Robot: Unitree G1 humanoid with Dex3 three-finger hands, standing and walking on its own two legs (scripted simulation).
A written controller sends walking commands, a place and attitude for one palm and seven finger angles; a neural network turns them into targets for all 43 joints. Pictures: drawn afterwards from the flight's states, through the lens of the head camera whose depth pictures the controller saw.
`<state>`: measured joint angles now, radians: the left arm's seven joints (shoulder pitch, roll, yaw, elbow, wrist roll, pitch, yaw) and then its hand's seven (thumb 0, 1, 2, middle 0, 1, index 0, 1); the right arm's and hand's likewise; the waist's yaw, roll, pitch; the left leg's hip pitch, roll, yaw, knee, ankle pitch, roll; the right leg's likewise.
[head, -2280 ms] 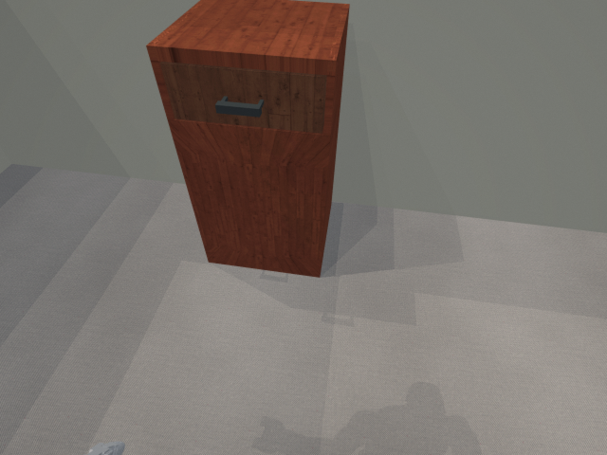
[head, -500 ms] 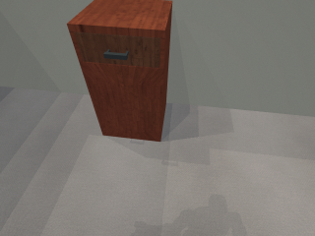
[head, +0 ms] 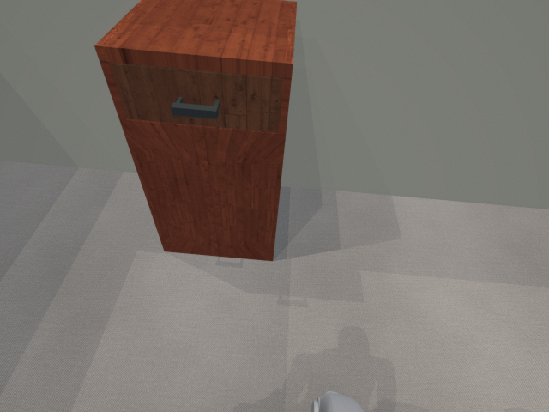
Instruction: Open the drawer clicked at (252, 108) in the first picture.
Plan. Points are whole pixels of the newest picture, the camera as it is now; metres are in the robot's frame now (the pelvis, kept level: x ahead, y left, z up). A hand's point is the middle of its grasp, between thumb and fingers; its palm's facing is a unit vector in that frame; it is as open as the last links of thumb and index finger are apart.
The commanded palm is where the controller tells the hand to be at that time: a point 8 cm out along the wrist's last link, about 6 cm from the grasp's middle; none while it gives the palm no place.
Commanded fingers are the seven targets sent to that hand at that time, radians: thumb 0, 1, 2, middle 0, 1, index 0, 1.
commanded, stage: take the last steps up to it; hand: left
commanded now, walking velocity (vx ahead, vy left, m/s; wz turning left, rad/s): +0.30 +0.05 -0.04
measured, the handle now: (196, 106) +0.82 +0.24 -0.01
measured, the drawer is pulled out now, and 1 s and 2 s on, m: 0.00 0.00 0.00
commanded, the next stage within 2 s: come to a stop and stand still in 0.50 s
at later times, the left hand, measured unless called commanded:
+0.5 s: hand (178, 367) +0.23 +0.18 -0.17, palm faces +0.07 -0.97 -0.21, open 7.2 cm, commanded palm none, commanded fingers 0.00 0.90 0.90 -0.20 -0.30 -0.20 -0.30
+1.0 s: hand (155, 335) +0.29 +0.23 -0.19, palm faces +0.03 -0.98 -0.21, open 7.4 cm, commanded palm none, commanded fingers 0.00 0.90 0.90 -0.20 -0.30 -0.20 -0.30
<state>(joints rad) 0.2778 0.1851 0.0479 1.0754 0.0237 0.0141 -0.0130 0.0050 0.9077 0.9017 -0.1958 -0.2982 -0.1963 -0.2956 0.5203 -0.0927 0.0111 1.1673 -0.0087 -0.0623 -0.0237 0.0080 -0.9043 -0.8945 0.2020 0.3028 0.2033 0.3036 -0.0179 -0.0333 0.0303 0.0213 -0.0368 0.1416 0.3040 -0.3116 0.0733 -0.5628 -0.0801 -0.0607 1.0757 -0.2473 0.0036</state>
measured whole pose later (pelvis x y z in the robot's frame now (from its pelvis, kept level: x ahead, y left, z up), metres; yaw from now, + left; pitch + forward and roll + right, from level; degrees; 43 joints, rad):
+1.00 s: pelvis +0.25 +0.03 +0.00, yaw -3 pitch -1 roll -2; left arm 0.24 0.23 0.09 1.01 0.02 0.07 0.02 0.00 0.91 0.90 -0.19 -0.30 -0.20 -0.30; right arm 0.13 -0.15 -0.04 1.01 -0.01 0.01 -0.05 -0.01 -0.93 -0.89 0.21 0.30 0.21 0.30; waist 0.01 -0.04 0.09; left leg -0.31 0.11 0.16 0.46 -0.13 0.02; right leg -0.46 -0.02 0.01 1.14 -0.39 0.06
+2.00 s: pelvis +0.24 +0.03 +0.00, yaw -1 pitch -1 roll +1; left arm 0.26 0.14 0.01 1.11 0.02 -0.01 0.03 0.00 0.91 0.90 -0.20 -0.30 -0.20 -0.30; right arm 0.15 -0.17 -0.02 1.05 0.00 0.00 -0.03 -0.01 -0.94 -0.89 0.20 0.30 0.21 0.30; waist 0.03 0.03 0.01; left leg -0.15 0.01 0.08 0.45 -0.29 0.00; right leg -0.18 -0.04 -0.06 0.49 -0.29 0.01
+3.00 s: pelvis +0.25 +0.01 +0.00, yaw -2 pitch -1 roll +1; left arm 0.29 0.13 -0.01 1.13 0.01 -0.01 0.03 0.01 0.92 0.90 -0.20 -0.30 -0.20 -0.30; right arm 0.27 -0.16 0.02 1.12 -0.01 -0.01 -0.04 0.01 -0.91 -0.89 0.20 0.30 0.20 0.30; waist 0.01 0.01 0.03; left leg -0.14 0.04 0.08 0.46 -0.31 -0.02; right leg -0.18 -0.02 -0.06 0.50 -0.31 -0.02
